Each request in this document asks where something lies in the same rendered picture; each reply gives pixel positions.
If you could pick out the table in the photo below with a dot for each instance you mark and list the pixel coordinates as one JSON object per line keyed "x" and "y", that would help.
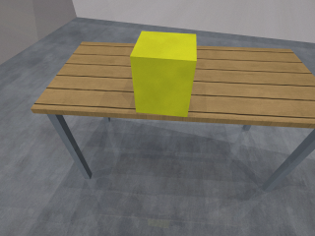
{"x": 249, "y": 86}

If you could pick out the carton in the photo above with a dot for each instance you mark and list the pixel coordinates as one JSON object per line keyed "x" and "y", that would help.
{"x": 163, "y": 67}

